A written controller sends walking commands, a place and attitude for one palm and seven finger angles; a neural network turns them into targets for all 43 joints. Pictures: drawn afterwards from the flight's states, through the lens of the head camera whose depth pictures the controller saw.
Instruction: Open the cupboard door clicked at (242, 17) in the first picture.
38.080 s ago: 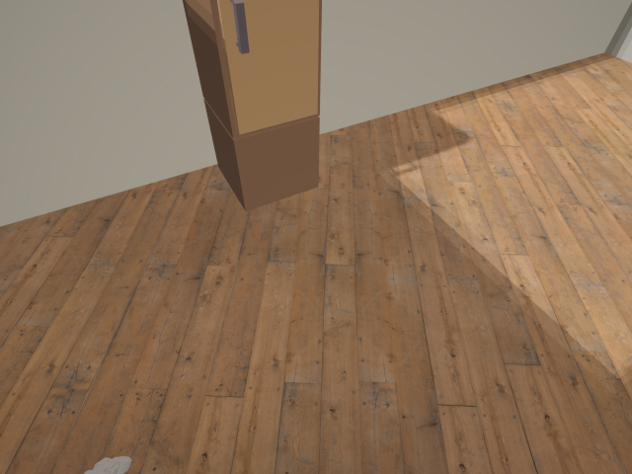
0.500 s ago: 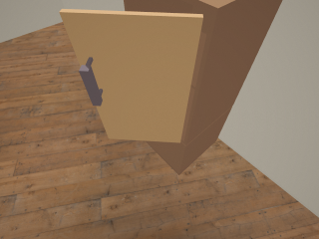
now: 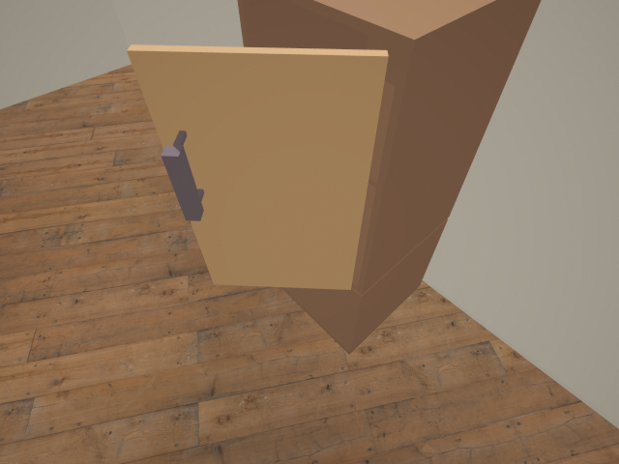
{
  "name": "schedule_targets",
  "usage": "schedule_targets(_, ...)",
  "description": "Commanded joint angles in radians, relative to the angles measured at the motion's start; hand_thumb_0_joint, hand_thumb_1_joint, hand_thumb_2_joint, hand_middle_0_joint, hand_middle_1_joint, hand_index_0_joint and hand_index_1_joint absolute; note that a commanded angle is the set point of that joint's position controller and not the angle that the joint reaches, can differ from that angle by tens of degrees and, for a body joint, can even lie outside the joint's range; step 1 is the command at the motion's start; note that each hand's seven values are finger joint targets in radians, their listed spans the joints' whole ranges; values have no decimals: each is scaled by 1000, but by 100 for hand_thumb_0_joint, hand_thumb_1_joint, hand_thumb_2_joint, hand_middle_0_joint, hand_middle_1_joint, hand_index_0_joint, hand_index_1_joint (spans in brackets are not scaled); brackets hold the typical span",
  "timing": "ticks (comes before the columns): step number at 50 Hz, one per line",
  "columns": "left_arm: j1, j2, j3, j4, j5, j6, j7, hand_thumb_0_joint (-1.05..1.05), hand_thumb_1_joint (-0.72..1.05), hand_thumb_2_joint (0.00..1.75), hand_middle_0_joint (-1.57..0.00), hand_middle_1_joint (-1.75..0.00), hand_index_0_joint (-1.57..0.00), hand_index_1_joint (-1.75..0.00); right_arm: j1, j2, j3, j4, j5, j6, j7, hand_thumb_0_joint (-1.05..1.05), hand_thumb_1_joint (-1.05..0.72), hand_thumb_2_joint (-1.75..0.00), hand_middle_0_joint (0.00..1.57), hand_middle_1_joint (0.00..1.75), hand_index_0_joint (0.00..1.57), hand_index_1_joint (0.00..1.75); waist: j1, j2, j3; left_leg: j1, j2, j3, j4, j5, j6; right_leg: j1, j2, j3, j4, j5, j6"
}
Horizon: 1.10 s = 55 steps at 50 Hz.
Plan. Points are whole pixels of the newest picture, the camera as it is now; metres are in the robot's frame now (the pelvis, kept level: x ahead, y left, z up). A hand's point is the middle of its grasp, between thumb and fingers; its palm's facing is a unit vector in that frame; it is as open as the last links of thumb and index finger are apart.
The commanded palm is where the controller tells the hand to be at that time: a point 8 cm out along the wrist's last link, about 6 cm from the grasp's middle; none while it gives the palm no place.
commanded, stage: come to a stop and stand still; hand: left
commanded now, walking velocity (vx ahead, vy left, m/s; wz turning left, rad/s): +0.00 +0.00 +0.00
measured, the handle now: (188, 176) +0.53 +0.24 +0.05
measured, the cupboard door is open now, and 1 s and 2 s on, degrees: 44 44 44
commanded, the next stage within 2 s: look again from close up in 0.06 s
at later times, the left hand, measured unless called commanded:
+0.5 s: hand out of the picture +0.03 +0.19 -0.17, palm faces -0.01 -0.97 -0.23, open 7.3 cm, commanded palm none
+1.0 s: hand (169, 374) +0.22 +0.19 +0.01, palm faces +0.19 -0.98 -0.04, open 7.7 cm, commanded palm +0.12 +0.24 -0.05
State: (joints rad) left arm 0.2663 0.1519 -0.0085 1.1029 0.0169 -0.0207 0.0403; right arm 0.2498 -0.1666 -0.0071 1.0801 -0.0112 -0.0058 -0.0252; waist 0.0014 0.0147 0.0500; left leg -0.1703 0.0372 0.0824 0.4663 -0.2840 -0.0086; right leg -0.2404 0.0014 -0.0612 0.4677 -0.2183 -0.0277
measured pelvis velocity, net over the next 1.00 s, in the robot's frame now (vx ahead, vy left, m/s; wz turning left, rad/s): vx -0.01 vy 0.00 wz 0.04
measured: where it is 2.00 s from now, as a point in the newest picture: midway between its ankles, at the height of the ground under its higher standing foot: outside the picture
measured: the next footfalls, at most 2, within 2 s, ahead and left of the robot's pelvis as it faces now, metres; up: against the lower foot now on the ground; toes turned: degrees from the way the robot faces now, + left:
none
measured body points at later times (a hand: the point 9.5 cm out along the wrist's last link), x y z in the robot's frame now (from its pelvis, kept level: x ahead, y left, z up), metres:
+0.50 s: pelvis +0.00 +0.01 +0.00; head +0.02 -0.01 +0.45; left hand +0.03 +0.24 -0.15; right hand -0.02 -0.21 -0.17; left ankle -0.02 +0.12 -0.74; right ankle +0.02 -0.10 -0.74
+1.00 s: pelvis -0.01 +0.00 -0.02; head -0.01 -0.01 +0.43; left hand +0.20 +0.24 +0.02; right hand +0.15 -0.25 -0.11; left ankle -0.02 +0.12 -0.74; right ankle +0.02 -0.10 -0.74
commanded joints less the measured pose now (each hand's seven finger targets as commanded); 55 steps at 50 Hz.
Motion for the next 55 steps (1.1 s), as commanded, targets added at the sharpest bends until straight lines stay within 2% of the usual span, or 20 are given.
schedule_targets(1, 16, 142, 21, -62, -4, -24, 5, 0, 90, 90, -20, -30, -20, -30, 95, -62, -9, -66, -7, -21, 10, 0, -90, -90, 20, 30, 20, 30, -31, 89, -52, -13, 63, -78, -50, 70, 26, -23, -130, 147, -73, 12, -44)
schedule_targets(5, 28, 112, 12, -50, -6, -19, -2, 0, 90, 90, -20, -30, -20, -30, 97, -85, -5, -74, -3, -25, 5, 0, -90, -90, 20, 30, 20, 30, -20, -52, 28, -66, 68, -96, -93, 60, 40, -16, -105, 135, -71, 1, -28)
schedule_targets(11, 35, 111, 12, -44, -8, -12, -5, 0, 90, 90, -20, -30, -20, -30, 105, -82, 4, -50, -6, -29, 3, 0, -90, -90, 20, 30, 20, 30, -7, -29, 76, -81, 65, -94, -142, 30, 43, -12, -101, 129, -73, -11, -22)
schedule_targets(20, 29, 121, 19, -41, -10, -12, -6, 0, 90, 90, -20, -30, -20, -30, 114, -87, 6, -14, -6, -34, 2, 0, -90, -90, 20, 30, 20, 30, -1, -34, 3, -41, 67, -85, -141, 79, 42, 43, -108, 129, -62, 66, -20)
schedule_targets(37, 17, 131, 21, -14, -7, -14, -7, 0, 90, 90, -20, -30, -20, -30, 87, -93, 1, 25, -3, -32, -6, 0, -90, -90, 20, 30, 20, 30, -4, -12, 2, 2, 76, -75, -133, 144, 35, 55, -118, 126, -72, 174, -21)
schedule_targets(38, 115, 127, 20, 27, 0, -18, 33, 0, 90, 90, -20, -30, -20, -30, -4, -121, -10, -37, 9, -32, 3, 0, -90, -90, 20, 30, 20, 30, 32, -64, 4, -63, 106, -32, 56, 206, 9, 62, -169, 145, -39, 503, 4)
schedule_targets(39, -664, 359, 159, -1500, -205, -245, 19, 0, 88, 89, -20, -32, -20, -32, -5, -276, -28, -395, 62, -185, -42, 0, -90, -90, 20, 30, 20, 30, -72, 117, -490, 139, -35, -77, -59, 313, 27, 182, -67, 95, 22, 387, -12)
schedule_targets(40, -181, 276, 148, -1232, -124, -190, 51, 0, 85, 88, -20, -33, -20, -33, -94, -189, -6, -349, 44, -270, -78, 0, -90, -90, 20, 30, 20, 30, 23, 254, -441, 173, -16, -44, -62, 459, 38, 158, -26, 81, 45, 234, -35)
schedule_targets(41, -147, 207, 107, -1137, -148, -142, 95, 0, 83, 87, -21, -34, -21, -34, -83, -193, -14, -290, 53, -297, -79, 0, -90, -90, 20, 30, 20, 30, -6, 232, -349, 94, -10, -48, -38, 350, 10, 89, -28, 39, 31, 135, -22)
schedule_targets(42, 142, -26, -14, -932, -160, -54, 81, 0, 81, 86, -21, -36, -21, -36, -47, -144, -15, -281, 61, -295, -65, 0, -90, -90, 20, 30, 20, 30, -20, 101, -189, 15, 4, -60, -56, 270, 15, 5, -27, 6, 11, 91, 0)
schedule_targets(43, -57, 12, 1, -1120, -200, -92, 56, 0, 78, 85, -21, -37, -21, -37, -77, -194, -14, -369, 64, -309, -57, 0, -90, -90, 20, 30, 20, 30, -42, 24, -43, -67, -5, -96, -47, 180, 21, -49, -32, -3, 1, 58, 11)
schedule_targets(44, -75, 85, 76, -1121, -195, -149, 37, 0, 76, 84, -21, -39, -21, -39, -66, -215, -40, -392, 50, -324, -57, 0, -90, -90, 20, 30, 20, 30, -61, -73, -52, -101, -15, -92, -8, 104, 26, -107, -29, -10, -4, -25, 16)
schedule_targets(45, -28, 72, 91, -1043, -190, -207, 10, 0, 74, 83, -21, -40, -21, -40, -66, -212, -48, -414, 36, -335, -56, 0, -90, -90, 20, 30, 20, 30, -55, -169, -6, -171, -27, -88, 33, 54, 30, -173, -23, -20, 8, -95, 23)
schedule_targets(46, 118, 72, 140, -913, -196, -249, -28, 0, 71, 82, -21, -42, -21, -42, -72, -210, -57, -442, 34, -334, -46, 0, -90, -90, 20, 30, 20, 30, -13, -211, 22, -237, -36, -84, 72, 19, 25, -213, -24, -19, 33, -150, 19)
schedule_targets(48, 285, 20, 151, -824, -232, -379, -134, 0, 67, 80, -22, -45, -22, -45, -95, -198, -65, -505, 23, -337, -17, 0, -90, -90, 20, 30, 20, 30, 38, -320, -12, -374, -54, -68, 170, -27, 11, -267, -21, -9, 126, -205, 18)
schedule_targets(49, 322, 21, 163, -840, -252, -454, -197, 0, 64, 79, -22, -47, -22, -47, -105, -198, -73, -535, 22, -336, -2, 0, -90, -90, 20, 30, 20, 30, 52, -330, -45, -423, -62, -57, 216, -34, 5, -266, -22, 4, 170, -190, 15)
schedule_targets(50, 337, 37, 178, -860, -269, -521, -261, 0, 62, 78, -22, -48, -22, -48, -122, -207, -81, -568, 19, -335, 12, 0, -90, -90, 20, 30, 20, 30, 59, -276, -92, -451, -72, -44, 263, -28, 0, -258, -23, 13, 218, -150, 7)
schedule_targets(51, 350, 89, 230, -832, -272, -568, -329, 0, 60, 77, -22, -50, -22, -50, -120, -221, -91, -601, 20, -326, 31, 0, -90, -90, 20, 30, 20, 30, 75, -152, -128, -447, -84, -37, 306, 7, -8, -230, -32, 36, 265, -79, -13)
schedule_targets(52, 337, 115, 239, -850, -273, -601, -387, 0, 57, 76, -22, -51, -22, -51, -137, -225, -90, -633, 21, -323, 40, 0, -90, -90, 20, 30, 20, 30, 68, -91, -173, -467, -88, -28, 347, 25, -7, -230, -41, 46, 303, -15, -16)
schedule_targets(55, 210, 183, 283, -995, -290, -566, -428, 0, 50, 73, -23, -55, -23, -55, -158, -218, -85, -712, 37, -294, 27, 0, -90, -90, 20, 30, 20, 30, 72, -57, -283, -564, -95, -6, 416, -4, 15, -257, -51, 103, 344, -48, 1)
